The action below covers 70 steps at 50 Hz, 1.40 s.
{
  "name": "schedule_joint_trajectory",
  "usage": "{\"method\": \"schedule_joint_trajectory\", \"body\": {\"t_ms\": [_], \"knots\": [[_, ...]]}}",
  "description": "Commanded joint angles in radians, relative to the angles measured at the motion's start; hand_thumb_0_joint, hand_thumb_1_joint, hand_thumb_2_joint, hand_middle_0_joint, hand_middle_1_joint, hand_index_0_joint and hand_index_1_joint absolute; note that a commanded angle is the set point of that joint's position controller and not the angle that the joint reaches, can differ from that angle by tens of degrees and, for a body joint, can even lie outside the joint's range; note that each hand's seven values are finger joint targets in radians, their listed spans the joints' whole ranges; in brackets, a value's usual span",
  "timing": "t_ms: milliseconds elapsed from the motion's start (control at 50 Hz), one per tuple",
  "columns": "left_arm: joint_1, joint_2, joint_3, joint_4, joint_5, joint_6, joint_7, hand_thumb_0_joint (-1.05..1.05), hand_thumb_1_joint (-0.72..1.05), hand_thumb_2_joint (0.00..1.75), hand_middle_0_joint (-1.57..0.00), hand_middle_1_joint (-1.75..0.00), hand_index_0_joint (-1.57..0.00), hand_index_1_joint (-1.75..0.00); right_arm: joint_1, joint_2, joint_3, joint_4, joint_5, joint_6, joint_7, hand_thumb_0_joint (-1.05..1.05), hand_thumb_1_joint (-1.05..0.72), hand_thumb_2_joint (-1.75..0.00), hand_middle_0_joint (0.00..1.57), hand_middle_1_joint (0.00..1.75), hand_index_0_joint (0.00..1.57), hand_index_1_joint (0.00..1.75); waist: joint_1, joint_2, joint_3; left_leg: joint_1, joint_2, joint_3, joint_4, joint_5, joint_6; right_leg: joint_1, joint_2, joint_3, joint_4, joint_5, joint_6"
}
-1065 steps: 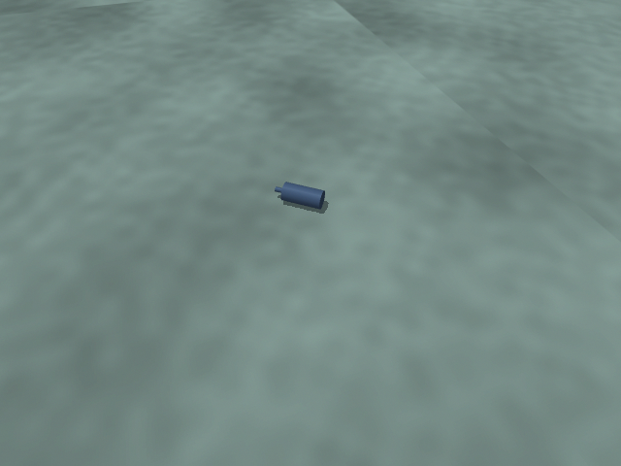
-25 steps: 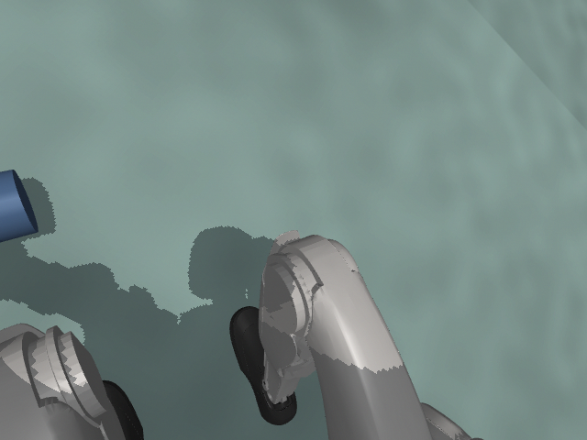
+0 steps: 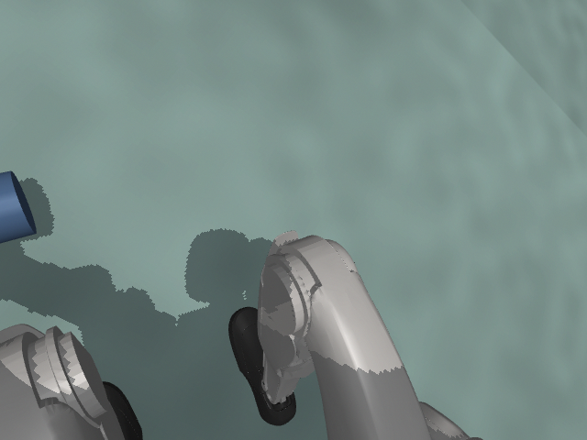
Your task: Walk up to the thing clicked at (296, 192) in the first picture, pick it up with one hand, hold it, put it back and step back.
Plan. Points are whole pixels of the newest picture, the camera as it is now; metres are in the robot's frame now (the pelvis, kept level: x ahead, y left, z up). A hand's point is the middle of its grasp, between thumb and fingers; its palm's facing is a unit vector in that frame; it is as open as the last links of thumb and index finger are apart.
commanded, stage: settle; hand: left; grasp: from above
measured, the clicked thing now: out of the picture +0.45 +0.31 -0.26
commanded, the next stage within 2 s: lift in 0.96 s
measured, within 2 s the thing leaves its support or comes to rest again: leaves its support in 0.34 s
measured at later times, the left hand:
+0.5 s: hand out of the picture +0.44 +0.31 -0.20, palm faces -0.40 -0.11 -0.91, open 11.6 cm
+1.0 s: hand out of the picture +0.43 +0.30 -0.11, palm faces -0.46 -0.06 -0.89, open 11.6 cm
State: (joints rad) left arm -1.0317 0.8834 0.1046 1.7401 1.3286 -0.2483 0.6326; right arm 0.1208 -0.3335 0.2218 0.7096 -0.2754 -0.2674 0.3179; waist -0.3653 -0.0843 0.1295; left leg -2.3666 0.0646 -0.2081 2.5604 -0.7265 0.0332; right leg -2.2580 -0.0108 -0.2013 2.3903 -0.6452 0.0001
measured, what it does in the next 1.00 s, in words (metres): stands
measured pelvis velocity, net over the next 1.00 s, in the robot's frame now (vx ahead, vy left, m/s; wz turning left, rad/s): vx -0.01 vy -0.01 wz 0.11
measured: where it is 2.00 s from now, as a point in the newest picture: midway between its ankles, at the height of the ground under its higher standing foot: (205, 426)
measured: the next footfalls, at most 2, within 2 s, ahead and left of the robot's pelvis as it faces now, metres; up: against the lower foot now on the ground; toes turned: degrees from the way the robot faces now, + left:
none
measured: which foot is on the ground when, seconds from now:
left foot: down 0.00-1.00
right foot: down 0.00-1.00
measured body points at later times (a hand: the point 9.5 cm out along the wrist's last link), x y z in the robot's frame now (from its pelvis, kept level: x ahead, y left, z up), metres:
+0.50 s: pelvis +0.01 +0.00 +0.01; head +0.25 +0.11 +0.37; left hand +0.46 +0.31 -0.15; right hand +0.06 -0.26 -0.07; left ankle +0.06 +0.12 -0.26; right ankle +0.11 -0.11 -0.26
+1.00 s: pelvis -0.01 -0.01 +0.05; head +0.21 +0.08 +0.43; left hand +0.45 +0.30 -0.06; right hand +0.08 -0.28 -0.05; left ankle +0.06 +0.12 -0.26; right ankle +0.11 -0.11 -0.26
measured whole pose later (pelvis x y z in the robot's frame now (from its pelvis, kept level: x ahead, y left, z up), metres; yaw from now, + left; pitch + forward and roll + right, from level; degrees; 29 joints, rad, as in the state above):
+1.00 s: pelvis -0.01 -0.01 +0.05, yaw +6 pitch +34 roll -7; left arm -0.98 0.67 0.01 1.41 1.27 -0.21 0.34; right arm 0.17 -0.31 0.03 0.72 -0.13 -0.09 0.19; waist -0.24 0.02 -0.07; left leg -2.29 0.04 -0.10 2.35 -0.66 0.03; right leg -2.22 -0.04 -0.11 2.27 -0.64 -0.01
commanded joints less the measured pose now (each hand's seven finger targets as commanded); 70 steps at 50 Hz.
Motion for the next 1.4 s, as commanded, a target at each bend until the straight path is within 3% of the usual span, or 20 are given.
{"method": "schedule_joint_trajectory", "body": {"t_ms": [0, 80, 120, 180, 260, 320, 360, 440, 500, 560, 620, 660, 700, 720, 740, 760, 920, 1000, 1100, 1380], "knots": [[-0.211, 0.210, 0.007, -0.094, -0.010, 0.004, 0.030, 0.00, 0.37, 0.96, -0.76, -0.82, -0.74, -0.83, 0.192, -0.310, -0.087, 0.010, 0.005, -0.004, -0.008, 0.00, -0.90, -0.90, 0.20, 0.30, 0.20, 0.30, -0.035, 0.386, -0.620, 0.425, -0.025, 0.070, -0.266, 0.169, -0.007, 0.352, 0.077, -0.042, -0.224, 0.200, -0.018], [-0.189, 0.196, 0.007, -0.065, 0.000, 0.009, 0.023, 0.00, 0.31, 0.99, -0.76, -0.86, -0.76, -0.87, 0.196, -0.302, -0.083, 0.004, -0.001, 0.001, -0.005, 0.00, -0.91, -0.90, 0.20, 0.30, 0.20, 0.30, -0.047, 0.387, -0.601, 0.417, -0.025, 0.074, -0.254, 0.184, -0.005, 0.348, 0.076, -0.041, -0.214, 0.214, -0.015], [-0.212, 0.239, 0.046, -0.115, -0.004, 0.010, 0.029, 0.00, 0.31, 0.99, -0.76, -0.86, -0.75, -0.87, 0.208, -0.310, -0.094, 0.007, 0.005, 0.003, -0.008, 0.00, -0.91, -0.90, 0.20, 0.30, 0.20, 0.30, -0.018, 0.442, -0.664, 0.471, -0.026, 0.066, -0.280, 0.205, -0.016, 0.354, 0.070, -0.044, -0.205, 0.226, -0.023], [-0.214, 0.213, 0.040, -0.124, -0.006, 0.017, 0.019, 0.00, 0.33, 0.99, -0.78, -0.86, -0.77, -0.87, 0.207, -0.298, -0.099, 0.008, 0.003, 0.006, -0.003, 0.00, -0.92, -0.91, 0.20, 0.30, 0.20, 0.30, -0.030, 0.451, -0.646, 0.464, -0.025, 0.070, -0.272, 0.205, -0.015, 0.338, 0.069, -0.045, -0.198, 0.231, -0.021], [-0.231, 0.249, 0.085, -0.245, -0.008, 0.016, 0.010, 0.00, 0.35, 1.04, -0.80, -0.87, -0.78, -0.89, 0.216, -0.299, -0.132, 0.013, 0.015, 0.016, -0.005, 0.00, -0.92, -0.91, 0.20, 0.30, 0.20, 0.30, 0.003, 0.522, -0.740, 0.534, -0.025, 0.079, -0.282, 0.249, -0.026, 0.351, 0.065, -0.038, -0.191, 0.260, -0.028], [-0.198, 0.168, 0.056, -0.254, -0.018, 0.022, -0.012, 0.00, 0.35, 1.01, -0.80, -0.84, -0.78, -0.86, 0.214, -0.283, -0.149, 0.022, 0.018, 0.022, 0.002, 0.00, -0.91, -0.91, 0.20, 0.30, 0.20, 0.30, -0.007, 0.509, -0.716, 0.517, -0.029, 0.087, -0.278, 0.246, -0.024, 0.316, 0.061, -0.038, -0.192, 0.257, -0.027], [-0.207, 0.188, 0.076, -0.351, -0.031, 0.018, -0.024, 0.00, 0.36, 1.02, -0.81, -0.84, -0.79, -0.86, 0.226, -0.279, -0.172, 0.029, 0.037, 0.029, 0.000, 0.00, -0.92, -0.91, 0.20, 0.30, 0.20, 0.30, 0.027, 0.565, -0.782, 0.559, -0.028, 0.089, -0.301, 0.255, -0.030, 0.322, 0.056, -0.027, -0.196, 0.259, -0.034], [-0.182, 0.113, 0.040, -0.460, -0.053, 0.029, -0.058, 0.00, 0.36, 0.98, -0.80, -0.84, -0.78, -0.85, 0.241, -0.278, -0.227, 0.036, 0.071, 0.054, -0.005, 0.00, -0.92, -0.91, 0.20, 0.30, 0.20, 0.30, 0.053, 0.561, -0.866, 0.574, -0.033, 0.113, -0.325, 0.290, -0.025, 0.346, 0.053, -0.006, -0.224, 0.293, -0.039], [-0.179, 0.085, 0.034, -0.418, -0.047, 0.054, -0.099, 0.00, 0.38, 0.98, -0.82, -0.83, -0.80, -0.84, 0.270, -0.259, -0.241, 0.052, 0.088, 0.077, -0.012, 0.00, -0.92, -0.91, 0.20, 0.30, 0.20, 0.30, 0.047, 0.493, -0.818, 0.538, -0.038, 0.121, -0.333, 0.275, -0.017, 0.307, 0.049, 0.002, -0.239, 0.275, -0.037], [-0.198, -0.010, -0.024, -0.478, -0.072, 0.064, -0.146, 0.00, 0.39, 1.02, -0.83, -0.84, -0.81, -0.87, 0.261, -0.256, -0.263, 0.035, 0.107, 0.104, -0.024, 0.00, -0.92, -0.91, 0.20, 0.30, 0.20, 0.30, 0.061, 0.456, -0.852, 0.557, -0.045, 0.113, -0.371, 0.271, -0.014, 0.305, 0.040, 0.006, -0.260, 0.265, -0.039], [-0.201, 0.034, -0.012, -0.448, -0.061, 0.066, -0.189, 0.00, 0.41, 1.03, -0.87, -0.82, -0.84, -0.86, 0.278, -0.262, -0.273, 0.040, 0.118, 0.124, -0.043, 0.00, -0.92, -0.91, 0.20, 0.30, 0.20, 0.30, 0.060, 0.410, -0.809, 0.533, -0.050, 0.114, -0.391, 0.208, -0.007, 0.294, 0.037, 0.020, -0.278, 0.210, -0.041], [-0.249, -0.027, -0.056, -0.485, -0.071, 0.059, -0.215, 0.00, 0.44, 1.06, -0.91, -0.82, -0.87, -0.86, 0.253, -0.231, -0.268, 0.015, 0.127, 0.137, -0.056, 0.00, -0.92, -0.91, 0.20, 0.30, 0.20, 0.30, 0.070, 0.385, -0.826, 0.510, -0.056, 0.131, -0.409, 0.171, -0.002, 0.322, 0.036, 0.037, -0.309, 0.174, -0.043], [-0.239, -0.009, -0.061, -0.487, -0.072, 0.058, -0.234, 0.00, 0.46, 1.04, -0.91, -0.82, -0.89, -0.86, 0.245, -0.230, -0.266, 0.003, 0.132, 0.145, -0.071, 0.00, -0.92, -0.91, 0.20, 0.30, 0.20, 0.30, 0.076, 0.347, -0.819, 0.506, -0.060, 0.148, -0.408, 0.171, 0.004, 0.342, 0.037, 0.049, -0.333, 0.165, -0.038], [-0.225, 0.027, -0.030, -0.457, -0.074, 0.058, -0.237, 0.00, 0.45, 1.04, -0.90, -0.82, -0.88, -0.85, 0.256, -0.232, -0.270, 0.014, 0.134, 0.151, -0.081, 0.00, -0.92, -0.91, 0.20, 0.30, 0.20, 0.30, 0.081, 0.323, -0.813, 0.501, -0.060, 0.147, -0.407, 0.164, 0.006, 0.346, 0.038, 0.052, -0.335, 0.158, -0.039], [-0.252, -0.035, -0.094, -0.480, -0.073, 0.053, -0.254, 0.00, 0.45, 1.02, -0.90, -0.82, -0.88, -0.85, 0.254, -0.211, -0.262, 0.006, 0.135, 0.153, -0.084, 0.00, -0.92, -0.91, 0.20, 0.30, 0.20, 0.30, 0.072, 0.338, -0.818, 0.496, -0.065, 0.166, -0.403, 0.191, 0.007, 0.381, 0.038, 0.067, -0.348, 0.177, -0.038], [-0.238, 0.031, -0.036, -0.467, -0.074, 0.052, -0.249, 0.00, 0.43, 1.01, -0.88, -0.82, -0.86, -0.85, 0.252, -0.216, -0.268, 0.013, 0.132, 0.158, -0.092, 0.00, -0.92, -0.91, 0.20, 0.30, 0.20, 0.30, 0.084, 0.308, -0.830, 0.490, -0.062, 0.164, -0.403, 0.193, 0.009, 0.403, 0.039, 0.069, -0.352, 0.177, -0.036], [-0.290, 0.035, -0.055, -0.489, -0.066, 0.039, -0.255, 0.00, 0.48, 1.01, -0.92, -0.79, -0.89, -0.83, 0.249, -0.202, -0.263, -0.002, 0.143, 0.175, -0.142, 0.00, -0.91, -0.91, 0.20, 0.30, 0.20, 0.30, 0.107, 0.347, -0.861, 0.540, -0.067, 0.168, -0.452, 0.163, 0.001, 0.376, 0.030, 0.075, -0.374, 0.133, -0.045], [-0.311, 0.023, -0.067, -0.498, -0.066, 0.045, -0.258, 0.00, 0.51, 1.05, -0.95, -0.79, -0.91, -0.83, 0.271, -0.196, -0.264, 0.004, 0.147, 0.180, -0.155, 0.00, -0.91, -0.91, 0.20, 0.30, 0.20, 0.30, 0.094, 0.337, -0.874, 0.546, -0.067, 0.177, -0.457, 0.196, 0.005, 0.405, 0.030, 0.078, -0.386, 0.173, -0.042], [-0.281, 0.004, -0.066, -0.521, -0.086, 0.061, -0.273, 0.00, 0.48, 0.97, -0.94, -0.82, -0.92, -0.84, 0.280, -0.192, -0.277, 0.005, 0.161, 0.188, -0.169, 0.00, -0.94, -0.92, 0.20, 0.30, 0.20, 0.30, 0.129, 0.370, -0.915, 0.608, -0.067, 0.164, -0.509, 0.187, -0.003, 0.394, 0.024, 0.073, -0.387, 0.167, -0.050], [-0.122, -0.030, -0.082, -0.775, -0.175, 0.076, -0.416, 0.00, 0.52, 1.15, -0.96, -0.87, -0.92, -0.90, 0.276, -0.176, -0.318, -0.040, 0.227, 0.239, -0.214, 0.00, -0.92, -0.91, 0.20, 0.30, 0.20, 0.30, 0.189, 0.331, -0.941, 0.729, -0.068, 0.133, -0.672, 0.161, -0.002, 0.488, 0.016, 0.095, -0.503, 0.147, -0.045]]}}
